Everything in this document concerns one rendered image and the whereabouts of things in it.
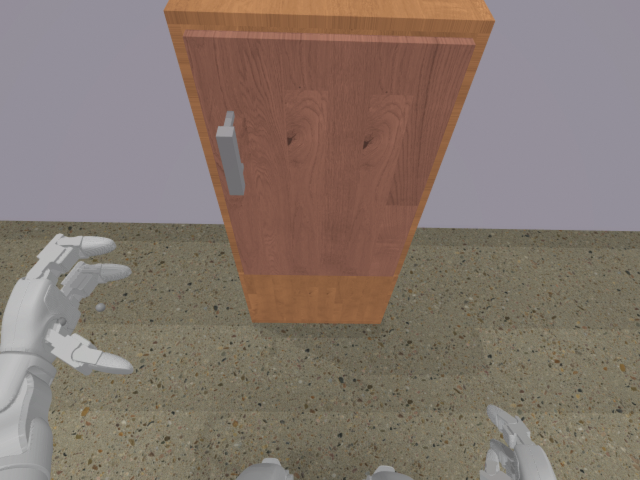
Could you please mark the handle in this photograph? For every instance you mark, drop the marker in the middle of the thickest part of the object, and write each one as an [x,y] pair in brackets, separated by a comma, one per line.
[230,157]

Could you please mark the left robot shin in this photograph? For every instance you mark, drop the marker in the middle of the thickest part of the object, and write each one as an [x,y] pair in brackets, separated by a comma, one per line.
[271,460]

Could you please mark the right robot shin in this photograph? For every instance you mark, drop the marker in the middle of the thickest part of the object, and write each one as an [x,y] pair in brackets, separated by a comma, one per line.
[384,468]

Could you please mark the robot shin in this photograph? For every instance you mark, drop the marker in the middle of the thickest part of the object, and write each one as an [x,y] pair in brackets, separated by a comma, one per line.
[271,460]
[384,468]

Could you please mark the right robot hand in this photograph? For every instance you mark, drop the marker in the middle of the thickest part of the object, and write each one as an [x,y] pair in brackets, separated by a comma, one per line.
[528,461]

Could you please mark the cupboard door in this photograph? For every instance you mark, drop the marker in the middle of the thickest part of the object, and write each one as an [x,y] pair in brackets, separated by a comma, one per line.
[337,133]

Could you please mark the left robot hand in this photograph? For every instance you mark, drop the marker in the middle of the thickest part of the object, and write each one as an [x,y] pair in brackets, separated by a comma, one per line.
[35,304]

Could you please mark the left robot forearm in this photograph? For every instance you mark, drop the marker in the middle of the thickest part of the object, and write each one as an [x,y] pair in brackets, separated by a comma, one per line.
[26,439]

